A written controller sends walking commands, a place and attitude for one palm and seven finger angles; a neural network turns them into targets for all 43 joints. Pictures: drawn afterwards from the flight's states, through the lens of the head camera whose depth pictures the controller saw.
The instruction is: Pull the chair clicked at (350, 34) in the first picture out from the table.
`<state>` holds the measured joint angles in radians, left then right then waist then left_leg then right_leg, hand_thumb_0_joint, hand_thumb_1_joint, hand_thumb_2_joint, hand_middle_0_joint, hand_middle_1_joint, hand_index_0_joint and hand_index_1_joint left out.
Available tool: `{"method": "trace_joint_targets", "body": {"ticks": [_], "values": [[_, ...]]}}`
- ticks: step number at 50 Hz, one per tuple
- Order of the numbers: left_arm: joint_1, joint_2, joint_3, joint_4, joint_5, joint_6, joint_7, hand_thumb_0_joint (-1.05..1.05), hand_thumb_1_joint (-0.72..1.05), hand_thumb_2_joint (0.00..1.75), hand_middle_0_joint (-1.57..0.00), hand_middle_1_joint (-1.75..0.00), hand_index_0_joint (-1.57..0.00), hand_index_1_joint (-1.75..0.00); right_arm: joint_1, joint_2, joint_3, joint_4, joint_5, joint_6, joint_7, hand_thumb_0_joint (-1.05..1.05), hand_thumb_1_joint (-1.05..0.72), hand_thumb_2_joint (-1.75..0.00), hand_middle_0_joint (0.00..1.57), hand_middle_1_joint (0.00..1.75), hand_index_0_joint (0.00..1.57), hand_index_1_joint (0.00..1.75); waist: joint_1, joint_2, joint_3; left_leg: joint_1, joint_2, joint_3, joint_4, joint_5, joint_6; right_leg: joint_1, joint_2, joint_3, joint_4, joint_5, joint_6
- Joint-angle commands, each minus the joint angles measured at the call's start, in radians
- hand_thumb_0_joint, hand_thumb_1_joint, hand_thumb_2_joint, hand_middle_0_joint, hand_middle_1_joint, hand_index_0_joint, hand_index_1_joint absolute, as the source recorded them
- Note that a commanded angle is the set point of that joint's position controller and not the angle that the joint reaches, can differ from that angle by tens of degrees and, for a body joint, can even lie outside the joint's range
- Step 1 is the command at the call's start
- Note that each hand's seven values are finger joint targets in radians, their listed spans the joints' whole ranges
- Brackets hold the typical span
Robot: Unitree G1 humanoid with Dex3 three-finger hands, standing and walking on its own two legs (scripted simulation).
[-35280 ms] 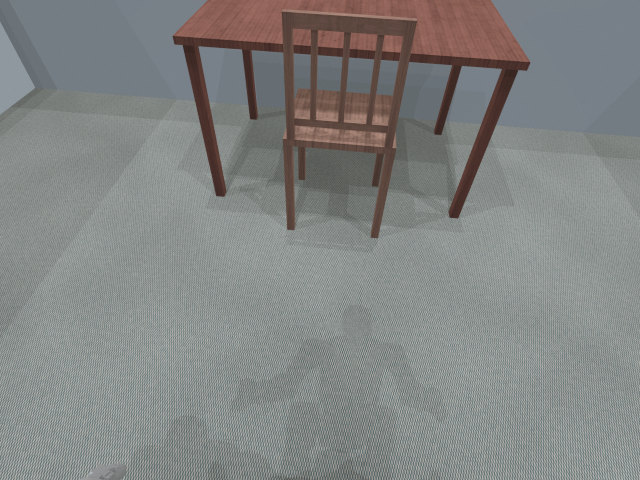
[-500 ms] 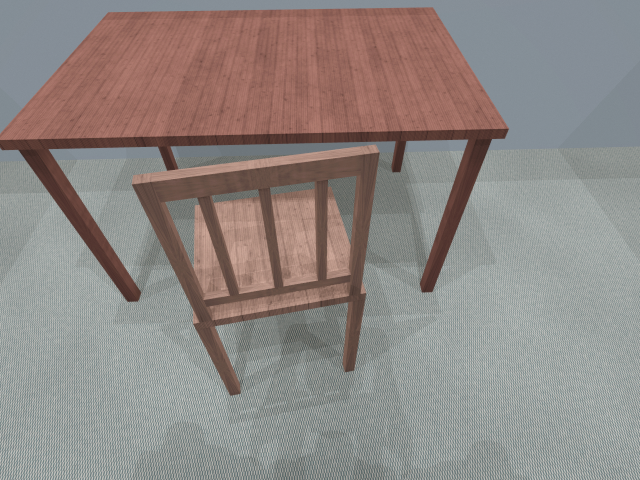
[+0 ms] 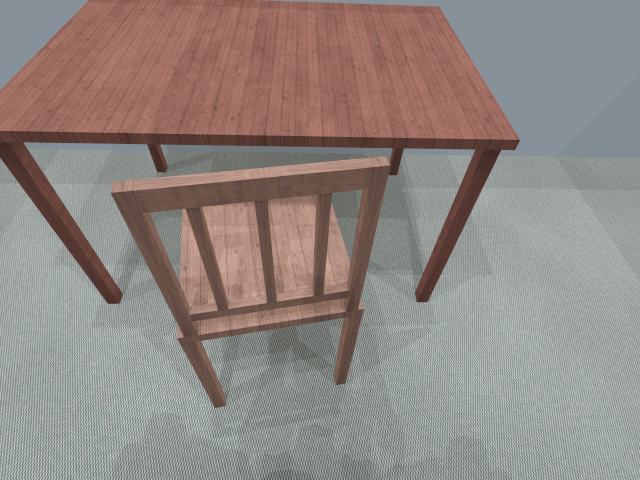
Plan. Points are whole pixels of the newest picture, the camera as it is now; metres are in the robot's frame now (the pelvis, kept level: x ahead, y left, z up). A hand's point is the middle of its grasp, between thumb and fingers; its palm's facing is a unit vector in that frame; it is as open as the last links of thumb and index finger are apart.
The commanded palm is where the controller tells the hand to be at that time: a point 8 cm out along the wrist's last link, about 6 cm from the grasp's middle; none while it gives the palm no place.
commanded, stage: come to a stop and stand still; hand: left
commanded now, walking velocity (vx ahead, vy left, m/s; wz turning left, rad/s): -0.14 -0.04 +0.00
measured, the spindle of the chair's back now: (266, 255) +0.48 +0.11 -0.06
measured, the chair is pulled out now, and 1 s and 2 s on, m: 0.15 0.15 0.15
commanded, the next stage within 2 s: look again from close up in 0.90 s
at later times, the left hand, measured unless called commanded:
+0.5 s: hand out of the picture +0.07 +0.17 -0.16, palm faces +0.07 -0.97 -0.23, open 7.4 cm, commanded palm none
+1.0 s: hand out of the picture -0.04 +0.19 -0.16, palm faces +0.05 -0.97 -0.23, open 7.4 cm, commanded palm none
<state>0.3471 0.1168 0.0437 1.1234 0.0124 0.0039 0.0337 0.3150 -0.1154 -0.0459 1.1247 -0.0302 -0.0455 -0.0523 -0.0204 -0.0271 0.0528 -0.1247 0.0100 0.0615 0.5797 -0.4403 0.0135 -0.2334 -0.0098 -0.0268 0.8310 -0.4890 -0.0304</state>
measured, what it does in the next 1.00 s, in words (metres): steps on the spot: right foot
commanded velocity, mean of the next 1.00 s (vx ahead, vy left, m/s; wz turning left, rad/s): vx -0.04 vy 0.00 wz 0.00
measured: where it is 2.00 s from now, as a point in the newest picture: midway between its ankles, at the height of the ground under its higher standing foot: outside the picture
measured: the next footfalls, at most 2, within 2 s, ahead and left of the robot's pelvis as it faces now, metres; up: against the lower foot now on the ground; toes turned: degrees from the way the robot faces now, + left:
right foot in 0.12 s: +0.08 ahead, -0.13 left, +0.00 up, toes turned +0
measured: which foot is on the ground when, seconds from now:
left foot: down 0.00-1.00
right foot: up 0.00-0.10, down 0.12-1.00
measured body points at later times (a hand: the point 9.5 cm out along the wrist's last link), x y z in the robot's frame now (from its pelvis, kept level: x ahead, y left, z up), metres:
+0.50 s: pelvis +0.01 -0.01 +0.01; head +0.05 -0.02 +0.46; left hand +0.06 +0.22 -0.14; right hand +0.03 -0.23 -0.15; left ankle -0.07 +0.11 -0.72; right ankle +0.04 -0.13 -0.72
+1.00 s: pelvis -0.01 +0.01 +0.01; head +0.00 +0.00 +0.46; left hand -0.04 +0.24 -0.14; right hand +0.00 -0.22 -0.15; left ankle -0.05 +0.11 -0.72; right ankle +0.04 -0.13 -0.72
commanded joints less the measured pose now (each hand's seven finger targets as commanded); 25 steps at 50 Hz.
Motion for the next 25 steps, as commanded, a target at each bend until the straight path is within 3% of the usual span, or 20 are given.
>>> {"method": "trace_joint_targets", "body": {"ticks": [1, 2, 3, 4, 5, 6, 7, 8, 9, 10, 11, 13, 15, 18, 22, 23, 24, 25], "values": [[-0.131, 0.068, 0.015, -0.134, -0.005, -0.019, 0.001, 0.0, 0.9, 0.9, -0.2, -0.3, -0.2, -0.3, 0.197, -0.11, -0.012, 0.034, -0.01, 0.017, -0.025, 0.0, -0.9, -0.9, 0.2, 0.3, 0.2, 0.3, -0.039, 0.207, 0.109, 0.125, 0.29, -0.25, -0.134, 1.059, 0.18, -0.285, -0.068, 0.036, 0.005, -0.076, -0.007], [-0.094, 0.065, 0.017, -0.121, -0.007, -0.015, -0.006, 0.0, 0.9, 0.9, -0.2, -0.3, -0.2, -0.3, 0.115, -0.116, -0.007, 0.006, -0.007, 0.017, -0.024, 0.0, -0.9, -0.9, 0.2, 0.3, 0.2, 0.3, 0.001, 0.193, 0.095, 0.02, 0.248, -0.191, -0.13, 0.959, 0.132, -0.141, -0.069, 0.025, -0.127, 0.017, -0.003], [-0.011, 0.066, 0.02, -0.093, -0.005, -0.012, -0.011, 0.0, 0.9, 0.9, -0.2, -0.3, -0.2, -0.3, 0.058, -0.122, -0.001, -0.014, -0.002, 0.017, -0.023, 0.0, -0.9, -0.9, 0.2, 0.3, 0.2, 0.3, 0.046, 0.145, 0.052, -0.041, 0.199, -0.156, -0.09, 0.861, 0.092, 0.006, -0.039, -0.011, -0.266, 0.193, 0.003], [0.07, 0.087, 0.023, -0.059, -0.003, -0.016, -0.011, 0.0, 0.9, 0.9, -0.2, -0.3, -0.2, -0.3, 0.054, -0.126, -0.002, -0.024, 0.008, 0.02, -0.022, 0.0, -0.9, -0.9, 0.2, 0.3, 0.2, 0.3, 0.065, 0.048, -0.005, -0.085, 0.131, -0.129, -0.028, 0.698, 0.05, 0.13, -0.031, 0.022, -0.367, 0.467, -0.006], [0.094, 0.122, 0.021, -0.04, -0.002, -0.023, -0.005, 0.0, 0.9, 0.9, -0.2, -0.3, -0.2, -0.3, 0.072, -0.109, -0.007, -0.032, 0.022, 0.029, -0.017, 0.0, -0.9, -0.9, 0.2, 0.3, 0.2, 0.3, 0.047, -0.077, -0.023, -0.117, 0.054, -0.087, 0.004, 0.41, 0.004, 0.147, -0.14, 0.165, -0.387, 0.703, -0.061], [0.046, 0.152, 0.018, -0.043, -0.007, -0.022, -0.002, 0.0, 0.9, 0.9, -0.2, -0.3, -0.2, -0.3, 0.1, -0.087, -0.009, -0.029, 0.028, 0.045, -0.012, 0.0, -0.9, -0.9, 0.2, 0.3, 0.2, 0.3, 0.016, -0.145, -0.017, -0.108, 0.021, -0.061, -0.021, 0.145, -0.011, 0.114, -0.228, 0.203, -0.437, 0.745, -0.107], [-0.009, 0.173, 0.013, -0.054, -0.01, -0.012, -0.007, 0.0, 0.9, 0.9, -0.2, -0.3, -0.2, -0.3, 0.135, -0.081, -0.011, -0.006, 0.024, 0.055, -0.006, 0.0, -0.9, -0.9, 0.2, 0.3, 0.2, 0.3, -0.011, -0.072, 0.002, -0.061, 0.014, -0.069, -0.073, 0.03, -0.002, 0.017, -0.247, 0.21, -0.487, 0.497, -0.113], [-0.06, 0.165, 0.015, -0.071, -0.011, -0.002, -0.007, 0.0, 0.9, 0.9, -0.2, -0.3, -0.2, -0.3, 0.127, -0.054, -0.005, 0.003, 0.014, 0.058, -0.003, 0.0, -0.9, -0.9, 0.2, 0.3, 0.2, 0.3, -0.014, 0.004, 0.1, -0.059, 0.016, -0.095, -0.145, 0.093, 0.016, -0.071, -0.177, 0.168, -0.482, 0.325, -0.08], [-0.095, 0.142, 0.012, -0.077, -0.013, -0.003, -0.005, 0.0, 0.9, 0.9, -0.2, -0.3, -0.2, -0.3, 0.112, -0.049, 0.001, 0.005, 0.009, 0.06, -0.003, 0.0, -0.9, -0.9, 0.2, 0.3, 0.2, 0.3, -0.012, -0.019, 0.14, -0.068, 0.046, -0.118, -0.178, 0.204, 0.017, -0.082, -0.112, 0.131, -0.449, 0.346, -0.044], [-0.098, 0.124, 0.01, -0.079, -0.013, -0.006, -0.001, 0.0, 0.9, 0.9, -0.2, -0.3, -0.2, -0.3, 0.117, -0.063, 0.001, 0.009, 0.007, 0.053, -0.003, 0.0, -0.9, -0.9, 0.2, 0.3, 0.2, 0.3, -0.006, -0.03, 0.127, -0.069, 0.071, -0.122, -0.198, 0.355, 0.018, -0.03, -0.079, 0.085, -0.395, 0.494, -0.019], [-0.084, 0.115, 0.007, -0.079, -0.013, -0.005, 0.003, 0.0, 0.9, 0.9, -0.2, -0.3, -0.2, -0.3, 0.108, -0.072, -0.002, 0.011, 0.009, 0.047, -0.003, 0.0, -0.9, -0.9, 0.2, 0.3, 0.2, 0.3, 0.006, 0.008, 0.119, -0.076, 0.082, -0.119, -0.211, 0.446, 0.018, 0.005, -0.069, 0.063, -0.376, 0.558, -0.009], [-0.05, 0.128, 0.013, -0.08, -0.015, -0.012, 0.01, 0.0, 0.9, 0.9, -0.2, -0.3, -0.2, -0.3, 0.118, -0.09, -0.003, 0.009, 0.012, 0.039, -0.007, 0.0, -0.9, -0.9, 0.2, 0.3, 0.2, 0.3, 0.009, 0.033, -0.031, 0.006, 0.085, -0.09, -0.174, 0.656, 0.005, 0.111, -0.09, 0.067, -0.34, 0.769, -0.009], [-0.05, 0.146, 0.018, -0.09, -0.015, -0.015, 0.016, 0.0, 0.9, 0.9, -0.2, -0.3, -0.2, -0.3, 0.121, -0.106, -0.011, -0.004, 0.018, 0.038, -0.01, 0.0, -0.9, -0.9, 0.2, 0.3, 0.2, 0.3, 0.008, 0.053, -0.119, 0.054, 0.088, -0.073, -0.159, 0.724, -0.003, 0.152, -0.103, 0.064, -0.32, 0.853, -0.013], [-0.069, 0.146, 0.022, -0.105, -0.01, -0.009, 0.02, 0.0, 0.9, 0.9, -0.2, -0.3, -0.2, -0.3, 0.1, -0.109, -0.016, -0.027, 0.017, 0.041, -0.011, 0.0, -0.9, -0.9, 0.2, 0.3, 0.2, 0.3, 0.009, 0.064, -0.111, 0.068, 0.093, -0.067, -0.161, 0.752, -0.002, 0.12, -0.1, 0.059, -0.318, 0.835, -0.013], [-0.091, 0.136, 0.019, -0.11, -0.006, -0.005, 0.019, 0.0, 0.9, 0.9, -0.2, -0.3, -0.2, -0.3, 0.08, -0.111, -0.017, -0.042, 0.015, 0.046, -0.008, 0.0, -0.9, -0.9, 0.2, 0.3, 0.2, 0.3, 0.004, 0.037, -0.093, 0.066, 0.095, -0.068, -0.182, 0.646, 0.003, 0.096, -0.091, 0.061, -0.348, 0.744, -0.009], [0.027, 0.194, 0.023, -0.079, 0.0, -0.028, 0.053, 0.0, 0.9, 0.9, -0.2, -0.3, -0.2, -0.3, -0.027, -0.177, -0.028, -0.135, 0.038, 0.022, 0.011, 0.0, -0.9, -0.9, 0.2, 0.3, 0.2, 0.3, 0.061, -0.092, -0.213, -0.041, 0.121, -0.022, 0.077, 0.612, -0.025, 0.215, -0.145, 0.067, -0.313, 1.079, 0.006], [0.023, 0.214, 0.034, -0.123, 0.005, -0.041, 0.048, 0.0, 0.9, 0.9, -0.2, -0.3, -0.2, -0.3, 0.011, -0.12, -0.02, -0.186, 0.03, 0.018, 0.018, 0.0, -0.9, -0.9, 0.2, 0.3, 0.2, 0.3, 0.041, -0.129, -0.262, -0.195, 0.029, -0.057, 0.086, 0.153, -0.016, 0.34, -0.241, 0.206, -0.277, 1.195, -0.073], [0.005, 0.194, 0.025, -0.127, 0.009, -0.046, 0.043, 0.0, 0.9, 0.9, -0.2, -0.3, -0.2, -0.3, -0.024, -0.084, -0.01, -0.186, 0.035, 0.021, 0.014, 0.0, -0.9, -0.9, 0.2, 0.3, 0.2, 0.3, 0.042, -0.106, -0.231, -0.207, 0.025, -0.066, 0.074, 0.0, -0.017, 0.308, -0.281, 0.223, -0.302, 1.213, -0.112]]}}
